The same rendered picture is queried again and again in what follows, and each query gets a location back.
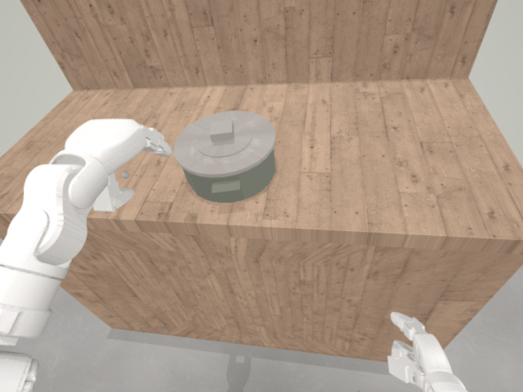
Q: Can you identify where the robot left forearm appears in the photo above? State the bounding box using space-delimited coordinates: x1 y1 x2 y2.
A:
0 149 109 345

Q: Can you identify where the robot right forearm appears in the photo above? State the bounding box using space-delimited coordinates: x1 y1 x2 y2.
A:
423 371 468 392

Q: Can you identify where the lid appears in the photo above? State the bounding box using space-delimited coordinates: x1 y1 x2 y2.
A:
173 111 275 178

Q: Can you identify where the table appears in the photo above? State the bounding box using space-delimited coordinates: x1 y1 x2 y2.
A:
0 0 523 362

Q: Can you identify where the robot right hand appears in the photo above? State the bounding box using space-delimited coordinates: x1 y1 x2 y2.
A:
387 312 453 391

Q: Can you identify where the robot left hand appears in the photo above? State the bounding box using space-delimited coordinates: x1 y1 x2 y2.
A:
65 118 172 212

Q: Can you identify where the robot left upper arm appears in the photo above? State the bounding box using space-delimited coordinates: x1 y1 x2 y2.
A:
0 350 39 392

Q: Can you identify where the pot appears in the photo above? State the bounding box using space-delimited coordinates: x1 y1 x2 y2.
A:
182 148 276 203

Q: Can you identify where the knob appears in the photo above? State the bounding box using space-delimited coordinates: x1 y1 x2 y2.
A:
210 119 234 142

